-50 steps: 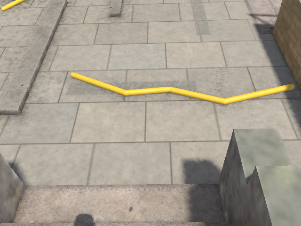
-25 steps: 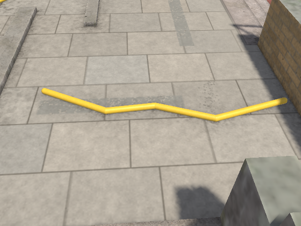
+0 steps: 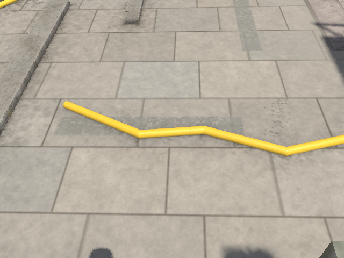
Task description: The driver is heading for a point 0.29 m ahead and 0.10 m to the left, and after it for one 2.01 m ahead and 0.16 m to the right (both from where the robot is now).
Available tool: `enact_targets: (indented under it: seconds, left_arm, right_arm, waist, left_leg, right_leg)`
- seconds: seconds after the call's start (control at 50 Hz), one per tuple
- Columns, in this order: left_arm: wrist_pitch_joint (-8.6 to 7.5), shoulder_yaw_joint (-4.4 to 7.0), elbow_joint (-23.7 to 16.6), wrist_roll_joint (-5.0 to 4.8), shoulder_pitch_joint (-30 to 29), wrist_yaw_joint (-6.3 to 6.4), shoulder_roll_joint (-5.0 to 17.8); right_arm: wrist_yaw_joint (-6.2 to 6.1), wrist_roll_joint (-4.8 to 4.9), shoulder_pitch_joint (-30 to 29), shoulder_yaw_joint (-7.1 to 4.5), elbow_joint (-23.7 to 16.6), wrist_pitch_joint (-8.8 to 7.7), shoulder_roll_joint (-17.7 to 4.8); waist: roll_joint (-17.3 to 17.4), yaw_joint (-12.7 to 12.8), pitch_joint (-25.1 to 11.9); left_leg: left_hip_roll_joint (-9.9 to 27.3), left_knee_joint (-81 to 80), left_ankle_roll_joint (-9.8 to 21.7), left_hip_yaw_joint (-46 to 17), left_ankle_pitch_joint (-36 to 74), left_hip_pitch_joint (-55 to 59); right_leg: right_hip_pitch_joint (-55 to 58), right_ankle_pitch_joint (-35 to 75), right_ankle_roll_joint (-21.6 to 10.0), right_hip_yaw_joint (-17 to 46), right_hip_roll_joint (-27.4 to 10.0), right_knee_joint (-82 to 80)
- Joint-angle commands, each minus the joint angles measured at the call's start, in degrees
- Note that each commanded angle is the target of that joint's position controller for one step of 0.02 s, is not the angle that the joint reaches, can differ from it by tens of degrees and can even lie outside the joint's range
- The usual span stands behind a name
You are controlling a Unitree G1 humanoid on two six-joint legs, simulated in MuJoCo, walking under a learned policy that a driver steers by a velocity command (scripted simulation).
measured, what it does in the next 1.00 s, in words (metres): goes down: left foot 0.16 m lower, then right foot 0.16 m lower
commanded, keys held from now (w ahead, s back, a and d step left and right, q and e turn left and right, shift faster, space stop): w+q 0.26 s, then w+e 0.74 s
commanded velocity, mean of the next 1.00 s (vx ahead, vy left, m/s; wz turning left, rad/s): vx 0.50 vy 0.00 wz -0.06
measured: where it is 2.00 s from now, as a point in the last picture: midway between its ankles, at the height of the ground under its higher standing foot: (196, 172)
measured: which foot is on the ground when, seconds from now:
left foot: up 0.00-0.28, down 0.30-0.90, up 0.92-1.00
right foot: down 0.00-0.30, up 0.32-0.86, down 0.88-1.00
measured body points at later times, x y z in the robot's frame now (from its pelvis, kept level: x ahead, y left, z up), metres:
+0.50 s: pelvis +0.28 +0.09 -0.15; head +0.29 +0.09 +0.30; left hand +0.27 +0.34 -0.30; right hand +0.35 -0.13 -0.30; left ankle +0.26 +0.14 -0.87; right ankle +0.34 -0.10 -0.76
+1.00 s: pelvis +0.60 +0.04 -0.31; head +0.65 +0.03 +0.14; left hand +0.79 +0.26 -0.43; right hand +0.56 -0.21 -0.44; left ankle +0.45 +0.20 -0.79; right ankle +0.66 -0.04 -1.03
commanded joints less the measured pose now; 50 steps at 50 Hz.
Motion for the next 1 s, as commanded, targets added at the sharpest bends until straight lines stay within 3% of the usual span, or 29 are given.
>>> enact_targets:
  seconds: [0.02, 0.06, 0.1, 0.14, 0.2, 0.24, 0.26, 0.28, 0.3, 0.32, 0.34, 0.36, 0.38, 0.4, 0.42, 0.46, 0.5, 0.52, 0.56, 0.64, 0.78, 0.84, 0.88, 0.9, 0.92, 0.94, 0.96, 0.98, 1.0]
  left_arm:
    - [-1.39, 1.55, -3.04, -1.38, -1.09, 1.99, 8.11]
    - [-1.76, 1.48, -4.4, -1.25, -3.0, 3.11, 8.1]
    - [-1.26, 1.21, -3.86, -1.51, -1.09, 3.32, 7.36]
    - [0.31, 1.53, -3.72, -2.61, 1.72, 3.14, 7.63]
    - [2.3, 2.63, -4.4, -2.33, 4.09, 3.05, 10.02]
    - [2.99, 3.44, -3.88, -2.25, 4.85, 2.55, 11.63]
    - [2.8, 3.75, -3.75, -1.79, 1.98, 2.29, 13.54]
    - [2.2, 3.26, -2.33, -1.54, 1.9, 1.33, 12.18]
    - [0.87, 3.12, -1.88, -1.45, 1.24, 1.12, 11.98]
    - [-0.56, 1.26, -0.83, -1.48, 12.01, -0.25, 5.41]
    - [-2.47, 1.2, -4.27, -4.39, 9.26, -1.47, 9.07]
    - [-2.3, 1.85, -8.07, -6.12, 0.11, -0.07, 11.3]
    - [-1.23, 2.03, -10.11, -5.92, -7.65, 1.88, 11.28]
    - [0.42, 1.6, -9.53, -4.17, -7.94, 3.48, 9.49]
    - [1.23, 2.16, -7.49, -3.31, -4.08, 3.39, 8.99]
    - [2.04, 2.88, -7.6, -1.81, -3.34, 2.21, 8.04]
    - [1.59, 2.57, -8.67, -0.85, -4.72, 1.42, 6.76]
    - [1.58, 2.69, -8.56, -1.39, -2.99, 0.59, 7.3]
    - [1.07, 3.42, -10.97, -1.79, -8.63, -0.57, 9.92]
    - [0.56, 2.49, -14.37, -0.41, -18.07, -2.84, 6.72]
    - [0.69, 0.45, -20.85, -2.3, -31.96, -6.64, 5.71]
    - [0.53, -0.07, -19.69, -2.47, -29.4, -7.41, 5.89]
    - [1.11, 2.78, -13.17, -2.36, -10.09, -6.01, 11.36]
    - [2.09, 4.41, -10.18, -2.53, -0.7, -5.18, 16.48]
    - [1.02, 3.64, -9.84, -0.73, 0.81, -4.73, 20.1]
    - [2.08, 4.18, -10.46, -2.21, 6.32, -3.92, 18.53]
    - [3.09, 4.54, -9.76, -2.82, 6.94, -2.41, 19.89]
    - [3.47, 3.95, -12.77, -2.04, -0.13, -1.59, 17.47]
    - [3.12, 3.34, -15.42, -1.82, -7.97, -1.43, 16.37]
  right_arm:
    - [1.75, -0.52, -0.89, -0.78, -4.66, -0.12, -3.11]
    - [3.35, -1.9, -5.75, -0.2, -6.6, -1.05, -2.4]
    - [4.38, -1.59, -8.28, 0.26, -7.81, -0.51, -0.58]
    - [4.47, -1.56, -11.7, 1.06, -9.84, 0.62, 0.94]
    - [5.98, -0.09, -19.64, 1.82, -14.23, 1.11, 0.35]
    - [5.83, 0.29, -18.32, 1.8, -13.48, 1.12, 0.28]
    - [5.32, 0.76, -9.18, 0.4, -10.88, 1.17, -2.42]
    - [4.6, 0.71, 1.99, -2.06, -5.66, 0.96, -6.69]
    - [4.7, -0.25, 12.75, -2.94, -1.33, 0.78, -10.51]
    - [5.52, -1.95, 13.26, -1.33, -1.46, -0.02, -11.31]
    - [5.92, -0.2, 20.85, -2.18, 0.36, -0.26, -11.2]
    - [5.02, -0.36, 19.91, -2.17, 1.73, -0.4, -11.0]
    - [4.67, -0.65, 8.8, -1.46, 0.29, -1.08, -8.98]
    - [5.02, -1.38, 1.55, -0.25, -1.0, -2.03, -6.16]
    - [5.46, -2.39, -4.36, 0.89, -1.75, -3.7, -1.68]
    - [4.62, -2.14, -6.77, 0.94, -1.75, -4.66, -2.4]
    - [2.5, -3.09, -1.46, 0.0, 1.21, -4.88, -4.85]
    - [1.83, -3.71, 1.08, -0.57, 2.06, -5.07, -6.27]
    - [0.93, -1.44, 2.19, -0.19, 2.9, -5.59, -3.39]
    - [-0.61, -1.45, 5.84, 0.65, 5.14, -5.81, -2.1]
    - [-1.56, -1.51, 11.66, 0.4, 5.64, -3.98, -3.18]
    - [-0.54, -0.89, 9.97, 0.33, 4.86, -2.89, -5.82]
    - [1.11, -1.49, 7.27, 0.28, 4.1, -3.63, -7.57]
    - [1.47, -2.16, 7.19, -0.11, 4.35, -4.92, -7.39]
    - [2.86, -2.3, 15.62, 1.81, 3.0, -6.75, -1.29]
    - [3.27, -0.26, 10.2, 1.25, -1.06, -7.83, -7.82]
    - [2.85, 1.79, 2.44, 1.35, -5.8, -8.19, -7.29]
    - [1.69, 1.6, -2.84, 1.5, -7.14, -7.72, -7.33]
    - [0.52, 0.57, -4.08, 1.2, -7.25, -6.67, -7.13]
  waist:
    - [-6.65, -1.33, 3.48]
    - [-5.32, -1.37, 5.58]
    - [-5.47, 0.29, 6.92]
    - [-5.03, 2.74, 8.99]
    - [-6.32, 7.23, 11.09]
    - [-6.18, 6.59, 11.04]
    - [-7.5, 1.09, 8.35]
    - [-3.81, -4.05, 0.91]
    - [4.89, -9.33, -2.24]
    - [14.53, -4.26, -13.21]
    - [14.56, -10.47, -25.7]
    - [7.07, -9.96, -21.22]
    - [-2.79, -6.23, -8.46]
    - [-8.04, -2.48, -3.35]
    - [-11.96, 1.93, -0.16]
    - [-4.37, 3.95, 3.84]
    - [0.36, 3.33, 1.87]
    - [0.1, 3.64, -1.05]
    - [-1.15, 1.8, 0.89]
    - [0.65, -1.48, 4.12]
    - [-1.52, -8.35, 10.55]
    - [-2.09, -5.63, 8.34]
    - [-2.98, 4.56, -1.08]
    - [-8.62, 8.47, -3.84]
    - [-19.38, 3.81, -17.09]
    - [-17.09, 9.93, -29.47]
    - [-14.9, 9.42, -27.55]
    - [-3.27, 7.19, -19.09]
    - [-0.57, 3.55, -11.9]
  left_leg:
    - [0.51, -11.33, 1.83, -4.62, 17.42, -5.63]
    - [-1.95, -25.4, 2.17, 1.09, 34.84, 7.2]
    - [-3.41, -28.24, 1.31, 4.73, 39.95, 15.59]
    - [-2.98, -32.11, 0.81, 4.78, 34.18, 12.41]
    - [-1.11, -38.36, 0.52, 8.49, 20.61, 6.33]
    - [-1.59, -40.04, 2.32, 12.04, 5.19, 10.69]
    - [-1.8, -42.11, 4.14, 12.77, 1.09, 21.93]
    - [-4.81, -45.11, 6.18, 14.84, 10.6, 40.79]
    - [0.04, -43.26, 10.3, 9.34, 31.7, 57.28]
    - [10.54, -20.28, 16.79, -1.62, 48.32, 76.78]
    - [17.54, -30.43, 23.92, -15.97, 23.88, 81.13]
    - [19.73, -41.7, 22.17, -21.05, -1.44, 73.92]
    - [19.26, -46.75, 18.96, -22.56, -13.63, 58.03]
    - [20.34, -48.13, 17.71, -23.07, -14.0, 45.63]
    - [17.61, -44.53, 13.94, -18.58, -12.27, 32.45]
    - [9.92, -48.21, 9.48, -3.75, -2.55, 20.0]
    - [10.36, -47.31, 12.12, -2.73, 8.49, 24.98]
    - [11.39, -45.57, 12.86, -3.09, 12.27, 29.61]
    - [9.51, -43.7, 8.9, 0.7, 4.45, 35.94]
    - [4.9, -42.04, 5.27, 11.36, -11.75, 26.65]
    - [11.45, -24.55, 5.48, 6.68, -8.4, 46.78]
    - [11.46, -17.75, 4.48, 9.52, 4.17, 40.14]
    - [7.65, 4.23, 2.71, 13.63, 21.19, 30.63]
    - [2.85, 27.73, -0.66, 15.48, -5.85, 14.39]
    - [-0.84, 48.6, -3.7, 9.76, -47.87, -6.5]
    - [-1.13, 46.71, -5.64, 4.3, -45.08, -9.89]
    - [-0.86, 41.66, -5.59, 4.93, -40.76, -16.36]
    - [1.11, 33.53, -4.32, 6.25, -31.58, -16.77]
    - [1.24, 32.95, -4.83, 7.34, -28.71, -15.04]
  right_leg:
    - [1.25, 28.2, -2.46, 12.78, -16.48, -9.44]
    - [-8.77, 20.33, 0.75, 3.35, -11.87, -7.41]
    - [-12.98, 12.75, 0.16, 0.84, -11.9, -4.29]
    - [-7.64, 12.57, -1.37, 1.78, -14.0, 1.07]
    - [2.33, 15.35, -2.46, 4.24, -18.55, 7.9]
    - [3.59, 21.6, -3.13, 5.39, -20.31, 15.13]
    - [0.86, 31.27, -2.89, 4.72, -20.84, 24.5]
    - [-3.49, 39.56, -2.14, 2.15, -16.32, 38.3]
    - [-17.15, 12.56, 1.54, -0.35, -9.75, 65.92]
    - [-38.55, -31.53, 2.97, 10.83, -4.01, 87.5]
    - [-43.44, -26.95, 3.35, 20.07, -2.36, 82.3]
    - [-48.33, -17.81, 3.74, 16.86, -4.6, 72.72]
    - [-49.4, -8.12, 2.71, 13.37, -7.16, 68.6]
    - [-46.05, -4.33, 2.66, 12.67, -7.23, 70.45]
    - [-39.89, 9.48, 1.14, 19.06, -9.5, 56.13]
    - [-29.47, 16.67, 2.7, 18.33, -9.62, 37.02]
    - [-31.39, 19.15, 4.41, 19.34, -9.91, 31.75]
    - [-32.91, 23.52, 4.14, 20.16, -9.48, 32.83]
    - [-39.1, 34.75, 2.05, 24.01, -8.1, 20.11]
    - [-24.27, 59.56, 1.18, 15.21, -4.08, 1.04]
    - [-40.32, 47.73, 1.02, 14.66, -5.22, -10.08]
    - [-22.78, 40.1, -1.08, 7.4, -4.35, -13.46]
    - [7.26, 40.83, -5.14, 1.11, 0.98, -14.37]
    - [26.3, 55.77, -9.93, 10.06, -5.79, -9.11]
    - [49.12, 80.14, -18.15, 25.8, -18.76, 9.07]
    - [55.47, 62.11, -24.3, 35.22, -22.03, 2.21]
    - [52.58, 32.52, -22.93, 43.36, -22.39, -8.55]
    - [40.49, 13.56, -19.1, 44.52, -20.96, -15.81]
    - [27.57, 12.69, -19.1, 46.8, -21.6, -18.36]
Keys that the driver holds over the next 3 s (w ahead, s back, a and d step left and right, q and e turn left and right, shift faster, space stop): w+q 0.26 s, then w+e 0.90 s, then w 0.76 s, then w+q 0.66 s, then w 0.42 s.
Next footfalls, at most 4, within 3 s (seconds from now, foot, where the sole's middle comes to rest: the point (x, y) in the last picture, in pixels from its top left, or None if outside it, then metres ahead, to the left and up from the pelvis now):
0.30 left None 0.30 0.15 -0.91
0.88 right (195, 250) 0.70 -0.04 -1.07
1.28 left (165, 197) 0.99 0.11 -1.07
1.80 right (219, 170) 1.17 -0.20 -1.06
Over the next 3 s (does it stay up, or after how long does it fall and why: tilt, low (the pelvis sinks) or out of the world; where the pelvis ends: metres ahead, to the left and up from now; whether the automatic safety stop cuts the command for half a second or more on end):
stays up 1.70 -0.19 -0.29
